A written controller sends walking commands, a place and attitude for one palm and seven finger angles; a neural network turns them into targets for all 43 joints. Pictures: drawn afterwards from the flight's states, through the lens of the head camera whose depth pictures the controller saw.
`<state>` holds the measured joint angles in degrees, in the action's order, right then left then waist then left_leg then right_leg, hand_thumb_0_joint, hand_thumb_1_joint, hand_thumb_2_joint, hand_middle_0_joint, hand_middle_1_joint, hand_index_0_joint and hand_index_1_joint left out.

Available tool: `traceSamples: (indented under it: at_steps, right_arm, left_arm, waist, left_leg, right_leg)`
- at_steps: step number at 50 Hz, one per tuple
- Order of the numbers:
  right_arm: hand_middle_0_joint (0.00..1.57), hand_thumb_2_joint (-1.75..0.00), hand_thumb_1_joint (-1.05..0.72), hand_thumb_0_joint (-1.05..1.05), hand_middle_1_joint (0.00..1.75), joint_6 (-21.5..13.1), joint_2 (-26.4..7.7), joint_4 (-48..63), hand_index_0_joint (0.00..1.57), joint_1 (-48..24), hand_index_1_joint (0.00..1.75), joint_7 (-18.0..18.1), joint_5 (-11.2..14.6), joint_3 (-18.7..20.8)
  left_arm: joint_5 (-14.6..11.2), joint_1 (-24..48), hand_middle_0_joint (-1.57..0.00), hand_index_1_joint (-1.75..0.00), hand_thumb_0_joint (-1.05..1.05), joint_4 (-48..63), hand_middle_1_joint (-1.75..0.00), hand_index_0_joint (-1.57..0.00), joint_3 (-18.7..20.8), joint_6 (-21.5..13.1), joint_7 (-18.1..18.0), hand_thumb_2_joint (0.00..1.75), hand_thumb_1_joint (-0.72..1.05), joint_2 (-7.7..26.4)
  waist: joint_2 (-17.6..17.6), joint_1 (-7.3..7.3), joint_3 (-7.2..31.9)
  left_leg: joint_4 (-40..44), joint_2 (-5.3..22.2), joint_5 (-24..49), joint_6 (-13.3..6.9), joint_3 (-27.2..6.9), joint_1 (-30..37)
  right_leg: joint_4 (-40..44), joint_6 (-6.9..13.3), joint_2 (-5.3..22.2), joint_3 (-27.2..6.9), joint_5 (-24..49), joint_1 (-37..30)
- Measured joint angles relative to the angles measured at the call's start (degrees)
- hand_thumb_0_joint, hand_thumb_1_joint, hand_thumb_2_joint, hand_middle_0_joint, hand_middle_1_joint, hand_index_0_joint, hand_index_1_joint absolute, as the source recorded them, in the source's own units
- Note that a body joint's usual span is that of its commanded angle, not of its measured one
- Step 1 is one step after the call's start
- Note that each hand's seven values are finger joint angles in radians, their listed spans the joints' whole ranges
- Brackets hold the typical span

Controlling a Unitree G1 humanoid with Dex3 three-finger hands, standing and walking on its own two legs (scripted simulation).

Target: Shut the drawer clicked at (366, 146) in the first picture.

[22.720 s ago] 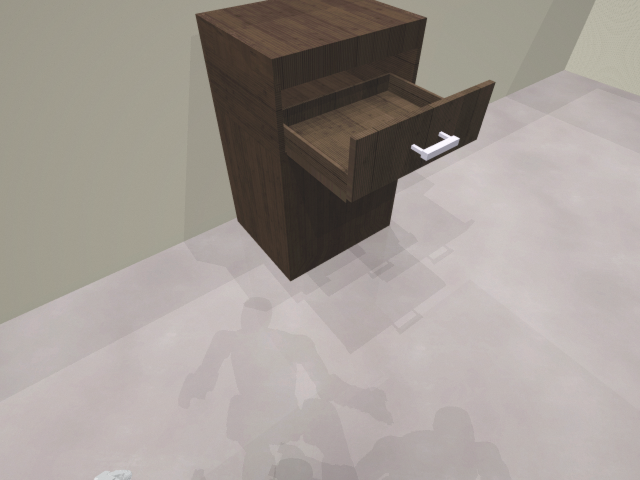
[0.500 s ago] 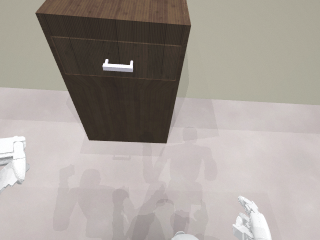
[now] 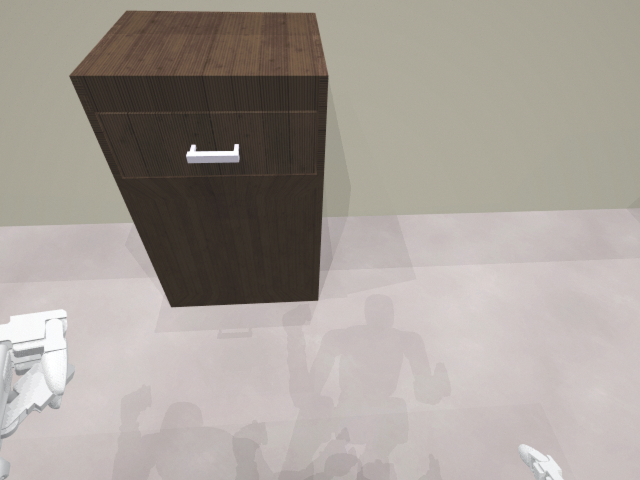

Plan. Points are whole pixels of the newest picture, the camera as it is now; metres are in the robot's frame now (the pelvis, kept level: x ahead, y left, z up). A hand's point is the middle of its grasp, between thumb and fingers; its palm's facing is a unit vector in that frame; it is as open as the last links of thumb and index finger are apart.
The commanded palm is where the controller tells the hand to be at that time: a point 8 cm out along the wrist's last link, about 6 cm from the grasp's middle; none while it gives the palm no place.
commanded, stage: stop stepping back and stand still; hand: left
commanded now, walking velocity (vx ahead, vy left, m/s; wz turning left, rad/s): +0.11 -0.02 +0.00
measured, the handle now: (214, 152) +0.85 +0.28 -0.07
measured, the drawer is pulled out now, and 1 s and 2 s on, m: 0.00 0.00 0.00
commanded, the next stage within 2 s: let the arm hang, fingers relaxed in 0.34 s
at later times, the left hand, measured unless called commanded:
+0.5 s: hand (67, 390) +0.19 +0.26 +0.10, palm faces +0.30 -0.83 -0.47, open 3.2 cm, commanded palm none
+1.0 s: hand out of the picture -0.05 +0.22 -0.17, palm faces +0.04 -0.97 -0.24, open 5.1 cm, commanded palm none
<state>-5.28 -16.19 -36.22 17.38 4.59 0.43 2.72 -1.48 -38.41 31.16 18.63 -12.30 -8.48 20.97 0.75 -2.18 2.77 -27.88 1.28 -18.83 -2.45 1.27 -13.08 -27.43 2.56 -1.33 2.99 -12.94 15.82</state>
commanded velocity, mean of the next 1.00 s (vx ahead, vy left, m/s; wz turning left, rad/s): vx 0.02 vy -0.01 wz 0.00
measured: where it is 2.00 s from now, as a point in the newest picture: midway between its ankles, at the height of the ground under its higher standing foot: outside the picture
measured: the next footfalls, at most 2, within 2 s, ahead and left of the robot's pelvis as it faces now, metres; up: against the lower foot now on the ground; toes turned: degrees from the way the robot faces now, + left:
none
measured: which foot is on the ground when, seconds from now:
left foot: down 0.00-1.00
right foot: down 0.00-1.00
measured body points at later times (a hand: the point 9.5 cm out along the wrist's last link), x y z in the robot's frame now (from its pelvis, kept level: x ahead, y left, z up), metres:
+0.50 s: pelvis -0.01 +0.01 -0.01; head -0.01 +0.01 +0.44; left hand +0.17 +0.30 +0.13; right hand +0.15 -0.21 -0.11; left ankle +0.00 +0.12 -0.74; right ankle +0.00 -0.10 -0.74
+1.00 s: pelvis -0.02 +0.02 +0.00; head -0.01 +0.02 +0.45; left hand -0.05 +0.27 -0.15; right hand -0.01 -0.22 -0.15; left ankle +0.00 +0.12 -0.74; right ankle +0.00 -0.10 -0.74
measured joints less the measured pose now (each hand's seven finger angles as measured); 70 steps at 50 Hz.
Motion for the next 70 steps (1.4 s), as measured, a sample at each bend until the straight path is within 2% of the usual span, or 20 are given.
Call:
traceSamples:
  at_steps: [2, 4, 6, 10, 15, 18, 19, 22, 23, 24, 26, 28, 31, 35, 36, 38, 44, 51, 58, 70]
  right_arm:
    - [0.20, -0.90, -0.91, 0.02, 0.30, -0.6, 0.2, -0.4, 0.20, -0.1, 0.30, 0.3, -0.2, 0.3]
    - [0.19, -0.90, -0.91, 0.02, 0.30, -1.3, 0.8, -0.1, 0.20, -0.1, 0.30, 0.3, -0.1, -0.1]
    - [0.19, -0.90, -0.91, 0.02, 0.30, -1.9, 1.9, 0.2, 0.20, 0.0, 0.30, 0.4, -0.1, -0.7]
    - [0.19, -0.90, -0.91, 0.02, 0.30, -2.6, 3.8, -0.1, 0.20, -0.6, 0.30, 0.1, -0.3, -2.0]
    - [0.20, -0.90, -0.90, 0.02, 0.30, -1.3, 5.3, -1.5, 0.21, -2.3, 0.30, -1.4, -0.6, -2.9]
    - [0.20, -0.90, -0.90, 0.02, 0.30, -1.0, 5.4, -0.9, 0.21, -2.8, 0.30, -1.6, -0.8, -3.9]
    - [0.20, -0.90, -0.90, 0.02, 0.30, -1.1, 5.6, -0.8, 0.21, -3.1, 0.30, -1.5, -1.0, -4.0]
    - [0.20, -0.90, -0.90, 0.02, 0.30, -1.4, 6.7, -0.3, 0.21, -3.2, 0.30, -1.2, -1.2, -4.4]
    - [0.20, -0.90, -0.90, 0.02, 0.30, -2.7, 6.4, -1.3, 0.21, -3.2, 0.30, -2.2, -1.4, -3.9]
    - [0.20, -0.90, -0.90, 0.01, 0.30, -2.8, 5.7, -2.7, 0.21, -3.5, 0.30, -3.2, -1.5, -3.2]
    - [0.20, -0.90, -0.90, 0.01, 0.30, -0.9, 4.1, -5.6, 0.21, -5.2, 0.30, -4.3, -1.5, -2.4]
    - [0.20, -0.90, -0.90, 0.01, 0.30, 1.2, 2.9, -8.1, 0.21, -7.0, 0.30, -4.7, -1.6, -1.9]
    - [0.20, -0.90, -0.90, 0.01, 0.30, 3.4, 3.2, -9.8, 0.21, -7.2, 0.30, -4.9, -1.8, -1.8]
    - [0.20, -0.90, -0.91, 0.01, 0.30, 5.3, 5.0, -12.6, 0.21, -5.5, 0.30, -4.9, -2.1, -2.2]
    - [0.20, -0.90, -0.91, 0.01, 0.30, 5.5, 5.4, -13.4, 0.21, -4.8, 0.30, -4.8, -2.1, -2.3]
    - [0.20, -0.90, -0.91, 0.01, 0.30, 6.0, 5.7, -15.4, 0.21, -3.5, 0.30, -4.5, -2.2, -2.5]
    - [0.20, -0.90, -0.91, 0.01, 0.30, 7.0, 5.0, -20.2, 0.20, -1.2, 0.30, -3.8, -2.0, -2.1]
    - [0.20, -0.90, -0.91, 0.01, 0.30, 6.7, 5.8, -23.9, 0.20, 0.2, 0.30, -3.7, -1.7, -2.2]
    - [0.20, -0.90, -0.91, 0.01, 0.30, 6.2, 7.6, -26.5, 0.20, 0.3, 0.30, -3.6, -1.6, -2.4]
    - [0.20, -0.90, -0.91, 0.01, 0.30, 5.5, 8.9, -28.0, 0.20, 0.6, 0.30, -3.2, -1.6, -1.9]
  left_arm:
    - [0.3, 0.6, -1.40, -1.60, 0.02, 1.2, -1.60, -1.40, 0.2, -0.5, -0.1, 0.89, 0.89, 0.3]
    - [0.6, 0.5, -1.40, -1.60, 0.02, 1.9, -1.60, -1.40, 1.2, -0.9, -0.2, 0.89, 0.89, 1.2]
    - [1.0, 0.7, -1.41, -1.60, 0.02, 1.5, -1.60, -1.40, 2.4, -0.8, -0.4, 0.89, 0.89, 2.1]
    - [1.0, 3.1, -1.41, -1.60, 0.02, -1.5, -1.60, -1.41, 3.3, -1.3, -0.6, 0.89, 0.89, 1.4]
    - [0.9, 6.0, -1.41, -1.60, 0.02, -4.0, -1.60, -1.41, 0.9, -0.9, 0.1, 0.89, 0.89, -1.5]
    - [0.7, 5.4, -1.40, -1.60, 0.02, -2.7, -1.60, -1.41, -0.2, -0.4, 0.4, 0.89, 0.89, -1.9]
    - [0.5, 5.0, -1.40, -1.60, 0.02, -2.0, -1.60, -1.41, -0.2, -0.4, 0.5, 0.89, 0.89, -1.7]
    - [0.6, 3.0, -1.41, -1.60, 0.02, -0.2, -1.60, -1.41, 0.7, 0.0, 0.5, 0.89, 0.89, -0.1]
    - [1.6, 4.4, -1.41, -1.60, 0.02, -2.8, -1.60, -1.41, -0.2, -0.5, 1.4, 0.89, 0.89, 0.5]
    - [2.3, 7.4, -1.40, -1.60, 0.01, -8.0, -1.60, -1.40, -2.1, 0.6, 2.9, 0.89, 0.89, 0.7]
    - [3.0, 13.7, -1.39, -1.59, 0.01, -21.8, -1.59, -1.39, -6.2, 5.6, 5.2, 0.89, 0.90, -1.0]
    - [3.5, 18.5, -1.36, -1.57, 0.01, -37.0, -1.56, -1.36, -9.8, 10.2, 6.5, 0.90, 0.90, -4.2]
    - [3.9, 21.5, -1.29, -1.50, 0.01, -55.0, -1.50, -1.29, -14.4, 13.7, 7.6, 0.89, 0.91, -7.5]
    - [3.6, 21.3, -1.17, -1.37, 0.02, -69.9, -1.38, -1.17, -17.6, 14.8, 7.2, 0.89, 0.91, -10.5]
    - [3.7, 21.5, -1.13, -1.33, 0.02, -71.9, -1.38, -1.13, -16.4, 14.4, 5.8, 0.89, 0.91, -10.2]
    - [3.1, 22.1, -1.06, -1.26, 0.02, -75.7, -1.33, -1.06, -16.0, 14.2, 6.2, 0.89, 0.91, -8.4]
    - [2.6, 21.0, -0.83, -1.01, 0.02, -85.5, -1.06, -0.83, -17.3, 14.0, 7.6, 0.89, 0.91, -7.1]
    - [2.4, 19.7, -0.56, -0.71, 0.01, -92.4, -0.73, -0.56, -18.3, 13.7, 7.8, 0.89, 0.91, -8.4]
    - [2.3, 20.5, -0.32, -0.45, 0.01, -95.1, -0.45, -0.32, -18.6, 13.1, 7.4, 0.89, 0.91, -10.3]
    - [2.4, 22.5, -0.21, -0.32, 0.01, -95.4, -0.31, -0.21, -18.6, 12.3, 7.2, 0.89, 0.91, -13.1]
  waist:
    - [1.3, 0.33, -1.2]
    - [2.0, 0.68, -1.4]
    - [1.7, 0.80, -0.9]
    - [-0.9, 1.34, -0.1]
    - [-1.9, 2.12, -0.6]
    - [-1.2, 1.71, -1.9]
    - [-0.5, 1.68, -2.6]
    - [1.8, 2.10, -3.1]
    - [1.4, 2.10, -2.5]
    - [0.6, 2.22, -1.8]
    - [-1.1, 2.61, -0.9]
    - [-3.1, 2.45, -0.9]
    - [-2.7, 1.26, -2.1]
    - [1.7, 0.87, -4.6]
    - [2.5, 1.12, -5.1]
    - [3.2, 1.85, -5.8]
    - [0.8, 2.40, -6.4]
    - [-1.6, 2.34, -5.9]
    - [-2.1, 2.21, -5.4]
    - [-1.3, 1.67, -4.7]
  left_leg:
    - [0.8, -0.6, 4.0, 1.6, 0.0, 0.6]
    - [-0.5, -1.1, 3.8, 2.5, 0.3, 0.7]
    - [-1.3, -1.2, 3.1, 2.8, 0.4, 0.9]
    - [-4.0, -0.3, 0.9, 2.3, -0.3, 0.2]
    - [-12.9, -0.5, -3.5, 0.8, -0.1, -4.1]
    - [-4.9, -0.1, 0.4, 0.4, 0.1, -2.0]
    - [-4.2, -0.4, 2.9, 1.0, 0.4, -1.7]
    - [-3.4, -1.4, 3.4, 1.8, 1.7, -0.6]
    - [-3.5, -1.7, 3.2, 1.8, 1.4, -1.3]
    - [-4.1, -2.0, 3.0, 1.7, 0.8, -2.5]
    - [-5.6, -2.8, 2.6, 1.5, 0.4, -4.2]
    - [-7.0, -2.5, 2.0, 1.5, 0.2, -5.1]
    - [-7.5, -2.3, 1.6, 1.7, -0.2, -4.6]
    - [-6.3, -1.7, 2.2, 2.0, -0.4, -2.8]
    - [-5.9, -1.5, 2.5, 2.1, -0.7, -2.7]
    - [-4.8, -1.0, 3.4, 2.1, -1.2, -2.4]
    - [-1.7, -0.6, 5.5, 1.7, -1.1, -1.7]
    - [1.3, -1.5, 7.2, 0.9, -0.1, -0.3]
    - [2.6, -2.1, 7.8, 0.6, 0.7, 0.8]
    - [3.0, -2.1, 7.7, 0.7, 1.3, 1.1]
  right_leg:
    - [-2.7, -0.7, 0.8, 0.0, -1.3, 0.6]
    - [-4.7, -1.8, 1.1, -0.9, -2.4, 0.8]
    - [-5.3, -1.6, 1.1, -1.1, -2.8, 0.5]
    - [-4.6, 0.0, 0.0, -0.6, -2.0, -0.3]
    - [-3.1, 0.5, -0.3, -0.1, -1.0, -0.4]
    - [-4.1, -0.1, -0.1, 0.4, -1.5, -0.2]
    - [-5.2, -0.4, 0.3, 0.2, -2.1, 0.1]
    - [-7.4, -2.0, 1.1, -1.8, -4.7, 0.4]
    - [-8.6, -2.2, 1.5, -1.6, -4.2, 1.0]
    - [-9.6, -2.3, 1.9, -1.6, -4.4, 1.6]
    - [-9.3, -2.0, 2.4, -2.1, -6.2, 2.0]
    - [-9.4, -1.7, 2.1, -1.9, -6.2, 2.4]
    - [-9.4, -1.5, 1.8, -1.5, -5.9, 1.6]
    - [-7.8, -1.2, 1.3, -1.3, -5.2, -0.4]
    - [-6.9, -1.2, 1.0, -1.0, -4.7, -0.8]
    - [-4.5, -1.1, 0.5, -0.6, -3.2, -1.8]
    - [1.3, -1.4, 0.0, -0.7, 0.5, -3.6]
    - [3.0, -2.1, 0.9, -1.7, 1.7, -4.2]
    - [2.9, -2.5, 1.5, -2.4, 1.7, -4.4]
    - [2.2, -2.5, 1.5, -3.0, 1.4, -4.1]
